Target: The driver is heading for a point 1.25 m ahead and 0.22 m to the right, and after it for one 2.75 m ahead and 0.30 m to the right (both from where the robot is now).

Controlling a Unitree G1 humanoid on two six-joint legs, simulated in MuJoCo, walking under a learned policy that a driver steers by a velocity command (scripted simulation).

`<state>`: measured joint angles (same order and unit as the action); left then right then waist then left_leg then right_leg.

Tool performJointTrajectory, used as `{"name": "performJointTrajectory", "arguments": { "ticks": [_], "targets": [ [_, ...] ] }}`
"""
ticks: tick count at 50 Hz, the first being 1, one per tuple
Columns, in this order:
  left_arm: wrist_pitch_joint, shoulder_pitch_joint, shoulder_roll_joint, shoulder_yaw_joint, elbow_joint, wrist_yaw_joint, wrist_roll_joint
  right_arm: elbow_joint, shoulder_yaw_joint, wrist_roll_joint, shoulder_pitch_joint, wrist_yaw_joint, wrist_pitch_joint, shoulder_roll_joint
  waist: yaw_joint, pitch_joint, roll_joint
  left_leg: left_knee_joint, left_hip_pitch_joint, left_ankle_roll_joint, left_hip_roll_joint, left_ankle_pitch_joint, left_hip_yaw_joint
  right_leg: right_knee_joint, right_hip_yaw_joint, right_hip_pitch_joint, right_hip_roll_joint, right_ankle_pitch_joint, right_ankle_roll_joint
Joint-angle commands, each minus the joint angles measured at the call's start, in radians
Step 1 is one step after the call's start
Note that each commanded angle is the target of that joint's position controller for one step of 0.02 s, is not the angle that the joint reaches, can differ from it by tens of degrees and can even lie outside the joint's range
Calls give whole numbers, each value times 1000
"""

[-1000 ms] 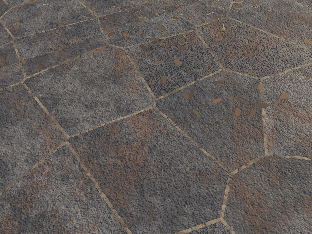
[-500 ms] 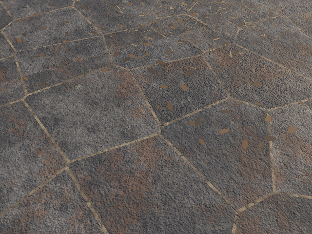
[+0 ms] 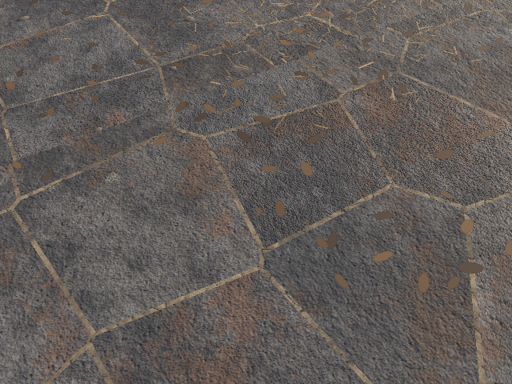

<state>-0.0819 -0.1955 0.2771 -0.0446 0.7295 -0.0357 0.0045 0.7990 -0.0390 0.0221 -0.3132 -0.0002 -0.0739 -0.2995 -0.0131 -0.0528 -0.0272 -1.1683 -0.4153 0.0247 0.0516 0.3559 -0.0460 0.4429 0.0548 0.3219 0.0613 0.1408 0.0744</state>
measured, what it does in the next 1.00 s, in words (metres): walks ahead: left foot, then right foot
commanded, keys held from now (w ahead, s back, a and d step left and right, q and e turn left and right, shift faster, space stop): w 1.00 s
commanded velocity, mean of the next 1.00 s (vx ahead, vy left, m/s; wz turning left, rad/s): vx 0.50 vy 0.00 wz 0.00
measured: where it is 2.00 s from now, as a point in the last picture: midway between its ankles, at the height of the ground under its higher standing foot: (266, 188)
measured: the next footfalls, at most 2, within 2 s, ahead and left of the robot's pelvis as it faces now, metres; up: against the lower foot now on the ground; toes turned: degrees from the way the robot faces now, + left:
left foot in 0.38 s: +0.39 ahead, +0.15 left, +0.00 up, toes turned +1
right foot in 0.92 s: +0.68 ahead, -0.08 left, +0.00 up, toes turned -2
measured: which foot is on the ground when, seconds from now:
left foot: up 0.00-0.36, down 0.38-0.94, up 0.96-1.00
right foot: down 0.00-0.40, up 0.42-0.90, down 0.92-1.00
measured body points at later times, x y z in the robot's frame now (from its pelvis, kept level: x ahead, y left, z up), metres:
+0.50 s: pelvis +0.28 +0.07 +0.00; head +0.32 +0.08 +0.45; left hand +0.34 +0.35 -0.13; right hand +0.44 -0.20 -0.09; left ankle +0.35 +0.15 -0.74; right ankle +0.17 -0.08 -0.65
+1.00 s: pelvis +0.56 +0.01 -0.01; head +0.59 +0.00 +0.44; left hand +0.75 +0.26 -0.10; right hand +0.58 -0.27 -0.14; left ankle +0.40 +0.15 -0.66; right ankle +0.64 -0.08 -0.74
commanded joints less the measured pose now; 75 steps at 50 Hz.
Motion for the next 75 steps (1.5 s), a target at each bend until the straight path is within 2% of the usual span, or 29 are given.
{"name": "performJointTrajectory", "arguments": {
  "ticks": [1, 5, 9, 13, 17, 19, 20, 21, 22, 23, 25, 29, 35, 40, 44, 45, 46, 47, 48, 49, 50, 52, 56, 66, 70, 72, 73, 74, 75],
  "targets": [
    [-30, -11, 103, -29, -40, 0, 0, -49, -24, -6, -62, -5, 3, -73, -16, 86, 92, 24, -145, -18, 89, -75, -38, -284, -318, -149, -277, -97, 192],
    [-34, -48, 137, -37, 1, 13, -5, -96, -19, -23, 74, -9, 10, -61, 6, 10, 75, 221, -237, -54, 107, -251, -24, -340, -219, -119, -254, -132, 188],
    [-20, -109, 167, -42, 30, 24, -16, -129, -5, -18, 223, 8, -11, -32, 66, -11, 62, 500, -182, -51, 63, -461, 22, -336, -131, -145, -217, -146, 142],
    [1, -185, 186, -46, 74, 27, -25, -172, -5, -6, 330, 30, -21, -45, 102, -27, 68, 614, -208, -29, 36, -441, 22, -286, -151, -282, -275, -151, 135],
    [26, -176, 208, -55, 92, 39, -27, -175, -22, -7, 278, 44, -27, -87, 42, 24, 102, 674, -106, 27, -6, -283, 43, -151, -162, -398, -313, -383, 95],
    [34, -159, 168, -36, 81, 43, -14, -102, -63, -14, 8, 29, -25, -168, -91, 216, 71, 677, 311, 93, 0, -319, 44, 194, -85, -274, -222, -497, 40],
    [19, -246, 74, -3, 44, 40, 0, -89, -87, -36, -117, 21, -21, -274, -84, 385, -118, 659, 712, 224, 258, -279, -336, 577, -32, 84, -99, -137, -26],
    [-2, -271, 55, 6, 58, 34, -12, -73, -79, -19, -150, 25, -15, -234, -84, 465, -258, 819, 833, 316, 353, -120, -683, 786, -123, 317, 5, 429, -53],
    [-17, -192, 159, -19, 44, 27, -37, -80, -56, -12, -99, 26, -14, -165, -97, 327, -154, 853, 742, 268, 322, -23, -595, 863, -181, 424, -61, 410, -41],
    [-25, -110, 166, -21, 20, 23, -49, -90, -47, -14, -35, 24, -12, -137, -79, 212, -98, 870, 608, 233, 282, -55, -454, 841, -149, 441, -112, 324, -31],
    [-16, -67, 149, -26, 15, 28, -21, -98, -30, -27, 63, 28, -17, -87, -19, 92, -39, 935, 378, 204, 204, -219, -289, 714, -130, 364, -182, 191, -41],
    [19, -94, 93, -17, 25, 33, -12, -74, -38, -23, 77, 28, -37, -106, 30, 60, -47, 1025, 250, 226, 170, -375, -158, 612, -115, 296, -202, 88, -82],
    [5, 112, 56, -3, -29, 23, -10, -22, -45, -14, 4, 7, -24, -140, -33, 5, -27, 1055, 277, 182, 120, -395, -25, 240, -79, 304, -173, -218, -97],
    [-9, 241, 65, -1, -77, -2, -21, 34, -52, -4, -80, 1, -1, -159, -71, -27, -28, 1006, 420, 173, 183, -392, -40, 99, -77, 325, -143, -202, -67],
    [-16, 160, 110, -19, -66, -13, -17, 48, -62, -1, -58, -10, 20, -181, 1, 34, -58, 858, 506, 135, 202, -672, -37, 47, -41, 177, -94, -65, -9],
    [-16, 33, 143, -40, -26, -7, -15, 46, -57, -3, -42, -11, 26, -172, 69, 114, -46, 706, 476, 111, 157, -800, 1, 22, -10, -6, -63, -82, 19],
    [-13, -137, 198, -62, 16, 4, -9, 30, -40, -16, -48, -14, 27, -135, 135, 249, -3, 469, 328, 78, 107, -685, 38, 69, -90, -292, -144, -118, 66],
    [-6, -239, 304, -87, 33, 10, 5, 2, -5, -23, -162, -6, 7, -28, 105, 398, 226, 73, -89, -1, -56, -245, 82, 35, -536, -692, -400, 20, 227],
    [-2, -258, 229, -67, 41, 7, -11, 18, -8, -14, -139, 0, -16, -56, 127, 448, 269, -78, -248, -5, -104, 227, -55, -116, -789, -735, -452, 149, 266],
    [-2, -186, 182, -49, 33, 9, -16, -5, -31, 15, -54, 8, -31, -138, 122, 283, 196, -140, -343, 10, -40, 185, -76, -141, -659, -615, -422, 213, 213],
    [-1, -116, 156, -41, 21, 10, -14, -22, -31, 21, 11, 8, -37, -138, 96, 182, 134, -103, -341, 18, 14, 91, -42, -162, -529, -471, -382, 170, 180],
    [-8, -26, 102, -24, 12, 6, 2, -22, -37, -5, 34, 1, -24, -119, 34, 79, 107, 17, -248, 7, 79, -35, -29, -229, -372, -246, -307, 20, 151],
    [-28, -25, 126, -33, 40, 8, -2, -19, -29, -16, 24, -6, 10, -64, -4, 53, 104, 126, -200, -33, 97, -144, -13, -311, -244, -136, -278, -138, 175],
    [4, -184, 173, -44, 138, 35, -23, -113, -11, -5, 336, 29, -15, -32, 96, -25, 77, 616, -223, -26, 37, -439, 28, -297, -131, -296, -286, -159, 128],
    [26, -184, 188, -53, 159, 43, -30, -123, -25, -7, 312, 42, -25, -71, 48, 0, 98, 677, -137, 22, 6, -297, 31, -182, -168, -391, -326, -332, 97],
    [35, -154, 170, -43, 150, 46, -24, -55, -65, -14, 69, 29, -31, -145, -78, 156, 82, 702, 238, 70, -21, -319, 59, 99, -121, -297, -242, -500, 53],
    [33, -167, 107, -18, 121, 46, 2, -28, -86, -29, -105, 17, -27, -222, -131, 324, -42, 663, 550, 129, 176, -339, -150, 417, -76, -88, -166, -205, 14],
    [14, -301, -2, 10, 119, 40, -15, -10, -93, -29, -126, 22, -20, -261, -58, 435, -306, 785, 821, 260, 370, -107, -581, 714, -91, 274, -4, 428, -37],
    [1, -232, 122, -19, 135, 38, -39, -25, -66, -22, -106, 22, -20, -153, -102, 363, -170, 848, 751, 223, 343, 21, -588, 819, -204, 365, -55, 441, -32]
  ]
}}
